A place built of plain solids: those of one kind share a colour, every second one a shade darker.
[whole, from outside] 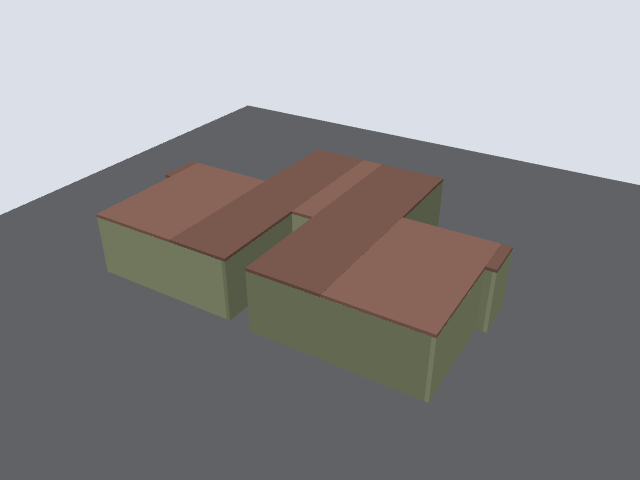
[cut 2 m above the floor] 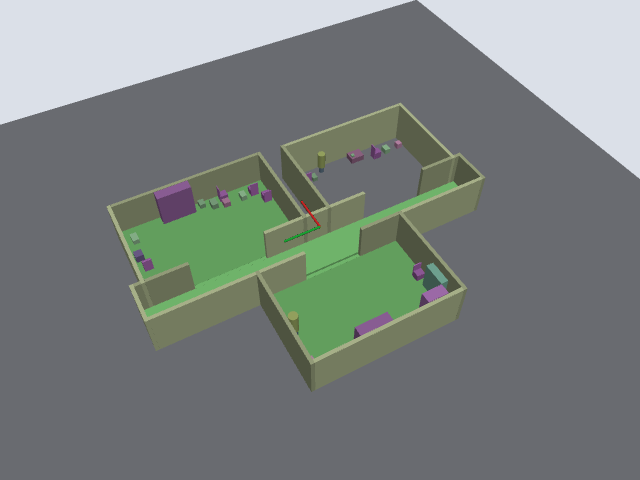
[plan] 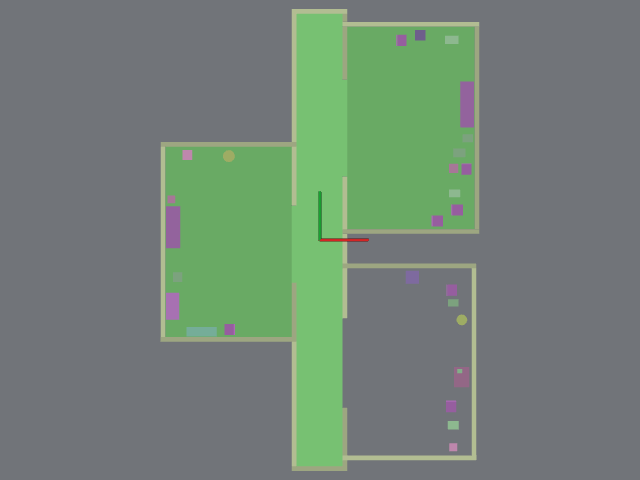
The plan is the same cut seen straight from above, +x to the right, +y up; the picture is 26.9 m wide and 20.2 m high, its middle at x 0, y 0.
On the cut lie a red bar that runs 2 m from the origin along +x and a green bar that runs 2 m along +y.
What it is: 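A storey of a split-level house; a hall and three lower rooms open beside it; the rooms' floors lie 0.59 m, 0.146 m and not at all below the hall's; a bare drop, one riser, a flush line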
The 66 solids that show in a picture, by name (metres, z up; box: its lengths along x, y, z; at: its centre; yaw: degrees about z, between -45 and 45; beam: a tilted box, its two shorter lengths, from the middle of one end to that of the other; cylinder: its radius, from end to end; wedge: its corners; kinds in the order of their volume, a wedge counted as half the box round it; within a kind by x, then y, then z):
{
 "floor_1": {"box": [5.32, 8.01, 0.5], "at": [-3.85, -0.08, 0.2]},
 "floor_2": {"box": [0.2, 3.24, 0.5], "at": [-1.09, -0.17, 0.2]},
 "floor_3": {"box": [1.93, 19.04, 0.64], "at": [-0.02, 0.0, 0.27]},
 "floor_4": {"box": [0.2, 4.08, 0.64], "at": [1.05, 4.71, 0.27]},
 "floor_5": {"box": [5.36, 8.52, 0.64], "at": [3.83, 4.72, 0.27]},
 "wall_1": {"box": [0.2, 8.01, 3.34], "at": [-6.61, -0.08, 1.62]},
 "wall_2": {"box": [5.72, 0.2, 3.34], "at": [-3.85, -4.19, 1.62]},
 "wall_3": {"box": [5.72, 0.2, 3.34], "at": [-3.85, 4.02, 1.62]},
 "wall_4": {"box": [0.2, 5.23, 3.34], "at": [-1.09, -6.9, 1.62]},
 "wall_5": {"box": [0.2, 2.29, 3.34], "at": [-1.09, -2.94, 1.62]},
 "wall_6": {"box": [0.2, 2.47, 3.34], "at": [-1.09, 2.69, 1.62]},
 "wall_7": {"box": [0.2, 5.4, 3.34], "at": [-1.09, 6.82, 1.62]},
 "wall_8": {"box": [2.33, 0.2, 3.34], "at": [-0.02, -9.62, 1.62]},
 "wall_9": {"box": [2.33, 0.2, 3.34], "at": [-0.02, 9.62, 1.62]},
 "wall_10": {"box": [0.2, 0.25, 3.34], "at": [1.05, -9.39, 1.62]},
 "wall_11": {"box": [0.2, 2.01, 3.34], "at": [1.05, -8.06, 1.62]},
 "wall_12": {"box": [0.2, 2.11, 3.34], "at": [1.05, -2.24, 1.62]},
 "wall_13": {"box": [0.2, 1.24, 3.34], "at": [1.05, -0.37, 1.62]},
 "wall_14": {"box": [0.2, 2.21, 3.34], "at": [1.05, 1.56, 1.62]},
 "wall_15": {"box": [0.2, 2.23, 3.34], "at": [1.05, 7.87, 1.62]},
 "wall_16": {"box": [0.2, 0.34, 3.34], "at": [1.05, 9.35, 1.62]},
 "wall_17": {"box": [5.64, 0.2, 3.34], "at": [3.76, -9.17, 1.62]},
 "wall_18": {"box": [5.64, 0.2, 3.34], "at": [3.76, -1.09, 1.62]},
 "wall_19": {"box": [5.76, 0.2, 3.34], "at": [3.83, 0.36, 1.62]},
 "wall_20": {"box": [5.76, 0.2, 3.34], "at": [3.83, 9.08, 1.62]},
 "wall_21": {"box": [0.2, 7.88, 3.34], "at": [6.48, -5.13, 1.62]},
 "wall_22": {"box": [0.2, 8.52, 3.34], "at": [6.61, 4.72, 1.62]},
 "roof_1": {"box": [7.85, 1.24, 0.16], "at": [-2.78, -0.37, 3.37]},
 "roof_2": {"box": [13.29, 3.3, 0.16], "at": [-0.06, -2.64, 3.37]},
 "roof_3": {"box": [2.33, 0.45, 0.16], "at": [-0.02, -9.49, 3.37]},
 "roof_4": {"box": [2.33, 0.54, 0.16], "at": [-0.02, 9.45, 3.37]},
 "roof_5": {"box": [13.41, 3.87, 0.16], "at": [0.0, 2.19, 3.37]},
 "roof_6": {"box": [7.77, 4.98, 0.16], "at": [2.7, -6.78, 3.37]},
 "roof_7": {"box": [7.89, 5.06, 0.16], "at": [2.76, 6.65, 3.37]},
 "wardrobe_1": {"box": [0.57, 1.15, 2.19], "at": [-6.2, -2.79, 1.54]},
 "wardrobe_2": {"box": [0.61, 1.76, 1.93], "at": [-6.18, 0.54, 1.41]},
 "wardrobe_3": {"box": [0.59, 1.93, 2.09], "at": [6.19, 5.7, 1.64]},
 "case_1": {"box": [1.28, 0.41, 1.61], "at": [-4.98, -3.86, 1.25]},
 "chair_1": {"box": [0.39, 0.46, 0.4], "at": [-3.82, -3.76, 0.65]},
 "chair_2": {"box": [0.05, 0.46, 0.84], "at": [-3.6, -3.76, 0.87]},
 "chair_3": {"box": [0.06, 0.47, 0.77], "at": [3.23, 8.4, 0.98]},
 "chair_4": {"box": [0.39, 0.47, 0.41], "at": [3.45, 8.4, 0.8]},
 "chair_5": {"box": [0.05, 0.46, 0.8], "at": [4.72, 0.8, 0.99]},
 "chair_6": {"box": [0.43, 0.46, 0.46], "at": [4.96, 0.8, 0.82]},
 "chair_7": {"box": [0.43, 0.44, 0.5], "at": [5.52, -7.03, 0.2]},
 "chair_8": {"box": [0.43, 0.05, 0.96], "at": [5.52, -6.78, 0.43]},
 "chair_9": {"box": [0.046, 0.46, 0.91], "at": [5.54, 1.26, 1.04]},
 "chair_10": {"box": [0.4, 0.48, 0.5], "at": [5.56, -2.11, 0.2]},
 "chair_11": {"box": [0.45, 0.46, 0.41], "at": [5.79, 1.26, 0.8]},
 "chair_12": {"box": [0.43, 0.44, 0.41], "at": [6.17, 2.97, 0.8]},
 "bush_1": {"cylinder": 0.25, "from": [-3.84, 3.53, 0.98], "to": [-3.84, 3.53, 2.14]},
 "bush_2": {"cylinder": 0.22, "from": [5.97, -3.36, 0.44], "to": [5.97, -3.36, 1.43]},
 "toybox_1": {"box": [0.38, 0.42, 0.29], "at": [-5.99, -1.56, 0.59]},
 "toybox_2": {"box": [0.57, 0.35, 0.3], "at": [5.54, 8.43, 0.74]},
 "toybox_3": {"box": [0.46, 0.36, 0.39], "at": [5.61, -7.8, 0.14]},
 "toybox_4": {"box": [0.44, 0.3, 0.32], "at": [5.61, -2.64, 0.11]},
 "toybox_5": {"box": [0.48, 0.33, 0.34], "at": [5.67, 1.96, 0.76]},
 "toybox_6": {"box": [0.52, 0.37, 0.35], "at": [5.87, 3.67, 0.77]},
 "toybox_7": {"box": [0.44, 0.34, 0.3], "at": [6.22, 4.28, 0.74]},
 "lowtable_1": {"box": [0.65, 0.85, 0.42], "at": [5.96, -5.77, 0.16]},
 "pouf_1": {"box": [0.55, 0.55, 0.43], "at": [3.89, -1.57, 0.16]},
 "pouf_2": {"box": [0.45, 0.45, 0.43], "at": [4.22, 8.62, 0.81]},
 "basket_1": {"box": [0.33, 0.33, 0.36], "at": [-6.26, 1.71, 0.63]},
 "basket_2": {"box": [0.41, 0.41, 0.28], "at": [-5.58, 3.58, 0.58]},
 "basket_3": {"box": [0.34, 0.34, 0.41], "at": [5.61, -8.72, 0.15]},
 "basket_4": {"box": [0.39, 0.39, 0.34], "at": [5.62, 3.01, 0.76]}
}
